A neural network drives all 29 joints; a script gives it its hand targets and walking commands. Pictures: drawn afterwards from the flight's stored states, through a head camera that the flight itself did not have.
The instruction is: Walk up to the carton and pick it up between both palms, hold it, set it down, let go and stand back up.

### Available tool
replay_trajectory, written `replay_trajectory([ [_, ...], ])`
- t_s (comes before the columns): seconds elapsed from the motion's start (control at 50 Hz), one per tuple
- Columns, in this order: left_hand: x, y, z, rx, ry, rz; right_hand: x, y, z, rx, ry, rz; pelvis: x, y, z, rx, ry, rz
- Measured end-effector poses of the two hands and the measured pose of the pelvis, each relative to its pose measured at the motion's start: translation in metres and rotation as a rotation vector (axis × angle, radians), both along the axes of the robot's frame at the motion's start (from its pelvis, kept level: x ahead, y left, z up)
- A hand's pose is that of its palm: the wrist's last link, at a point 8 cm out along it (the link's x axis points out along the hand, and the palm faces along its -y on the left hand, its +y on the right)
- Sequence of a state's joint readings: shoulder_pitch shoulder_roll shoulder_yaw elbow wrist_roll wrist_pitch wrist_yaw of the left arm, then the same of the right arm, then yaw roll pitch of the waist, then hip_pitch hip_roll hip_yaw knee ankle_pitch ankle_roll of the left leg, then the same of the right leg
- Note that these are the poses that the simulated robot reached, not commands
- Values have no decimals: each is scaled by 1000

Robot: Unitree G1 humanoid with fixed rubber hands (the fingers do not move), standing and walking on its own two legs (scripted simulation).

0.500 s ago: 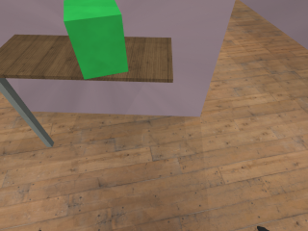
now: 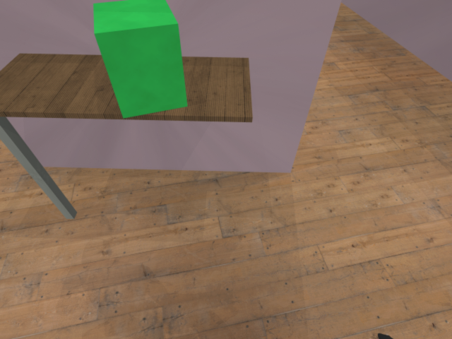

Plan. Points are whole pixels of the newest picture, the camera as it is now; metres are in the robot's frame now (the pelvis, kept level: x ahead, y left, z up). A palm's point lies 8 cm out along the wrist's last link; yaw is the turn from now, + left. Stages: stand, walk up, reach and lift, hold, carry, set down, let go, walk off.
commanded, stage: walk up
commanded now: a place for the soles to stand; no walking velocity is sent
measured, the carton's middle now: (143, 58) +0.86 +0.22 +0.07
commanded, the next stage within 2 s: none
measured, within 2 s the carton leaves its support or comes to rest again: neither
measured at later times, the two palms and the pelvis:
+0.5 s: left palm out of the picture +0.09 +0.30 -0.08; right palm out of the picture +0.08 -0.33 -0.10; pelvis +0.00 -0.01 +0.00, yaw -1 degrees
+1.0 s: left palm out of the picture +0.10 +0.30 -0.08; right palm out of the picture +0.08 -0.32 -0.10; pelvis +0.00 -0.01 +0.00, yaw -1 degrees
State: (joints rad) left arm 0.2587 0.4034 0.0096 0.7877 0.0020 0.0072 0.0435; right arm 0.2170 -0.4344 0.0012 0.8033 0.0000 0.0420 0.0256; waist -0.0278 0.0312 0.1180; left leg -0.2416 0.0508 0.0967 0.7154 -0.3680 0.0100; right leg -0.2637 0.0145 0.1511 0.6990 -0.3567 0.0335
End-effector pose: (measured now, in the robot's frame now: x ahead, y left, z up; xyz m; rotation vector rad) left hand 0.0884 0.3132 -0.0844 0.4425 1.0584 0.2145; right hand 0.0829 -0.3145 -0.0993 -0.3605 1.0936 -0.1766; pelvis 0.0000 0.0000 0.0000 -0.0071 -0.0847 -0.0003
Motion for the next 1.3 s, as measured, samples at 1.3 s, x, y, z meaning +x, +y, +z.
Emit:
replay_trajectory([
  [1.3,9,-10,1,-4,14,-19,-10,-9,2,3,26,-38,4,-7,5,1,5,-24],
])
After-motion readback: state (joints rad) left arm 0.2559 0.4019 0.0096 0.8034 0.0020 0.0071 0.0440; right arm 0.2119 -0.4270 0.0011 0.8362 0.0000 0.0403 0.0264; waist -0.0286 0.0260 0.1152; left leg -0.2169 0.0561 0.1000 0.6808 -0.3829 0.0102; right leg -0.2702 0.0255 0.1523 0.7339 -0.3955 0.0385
